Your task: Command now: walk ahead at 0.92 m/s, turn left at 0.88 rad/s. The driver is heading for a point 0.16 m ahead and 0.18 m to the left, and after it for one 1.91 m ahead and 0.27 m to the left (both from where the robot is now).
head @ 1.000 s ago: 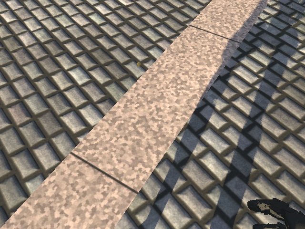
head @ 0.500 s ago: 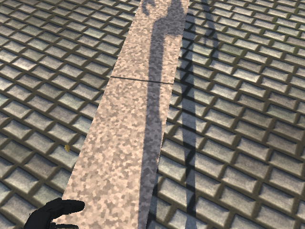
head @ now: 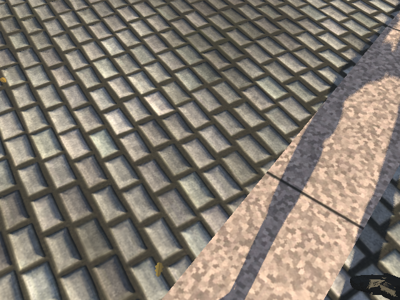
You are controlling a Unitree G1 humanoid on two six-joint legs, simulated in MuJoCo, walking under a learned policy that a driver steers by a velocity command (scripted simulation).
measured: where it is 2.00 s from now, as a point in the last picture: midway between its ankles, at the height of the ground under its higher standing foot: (187, 237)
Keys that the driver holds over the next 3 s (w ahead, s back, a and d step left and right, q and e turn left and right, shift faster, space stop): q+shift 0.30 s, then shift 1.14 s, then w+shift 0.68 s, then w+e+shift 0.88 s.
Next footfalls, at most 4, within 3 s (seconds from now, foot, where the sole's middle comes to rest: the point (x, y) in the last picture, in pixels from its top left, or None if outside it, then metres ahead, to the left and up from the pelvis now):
0.06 left None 0.27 0.04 -0.75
0.44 right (226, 266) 0.57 -0.02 -0.75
0.78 left None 0.37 0.13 -0.75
1.76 right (220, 230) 0.70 0.00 -0.75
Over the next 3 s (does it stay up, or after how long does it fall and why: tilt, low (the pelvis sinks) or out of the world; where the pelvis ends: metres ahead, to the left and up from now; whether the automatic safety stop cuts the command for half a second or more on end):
stays up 1.49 0.39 0.02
